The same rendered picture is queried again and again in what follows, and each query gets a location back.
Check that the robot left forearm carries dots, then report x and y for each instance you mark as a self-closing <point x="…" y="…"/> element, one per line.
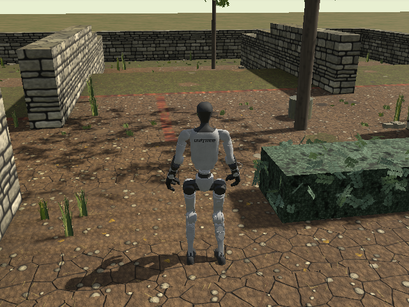
<point x="173" y="169"/>

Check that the left robot upper arm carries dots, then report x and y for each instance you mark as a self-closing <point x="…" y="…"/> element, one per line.
<point x="181" y="144"/>

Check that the right robot upper arm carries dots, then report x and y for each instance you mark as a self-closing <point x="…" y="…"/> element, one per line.
<point x="227" y="144"/>

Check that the robot left hand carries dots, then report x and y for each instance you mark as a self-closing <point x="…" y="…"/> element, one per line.
<point x="172" y="181"/>

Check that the robot right forearm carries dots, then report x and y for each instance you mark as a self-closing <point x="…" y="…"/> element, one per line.
<point x="234" y="168"/>

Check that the robot right hand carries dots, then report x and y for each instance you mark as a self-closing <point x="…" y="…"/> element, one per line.
<point x="231" y="177"/>

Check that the left robot thigh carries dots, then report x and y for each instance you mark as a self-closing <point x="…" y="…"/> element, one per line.
<point x="189" y="190"/>

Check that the robot head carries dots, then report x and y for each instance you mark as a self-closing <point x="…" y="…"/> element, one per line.
<point x="204" y="112"/>

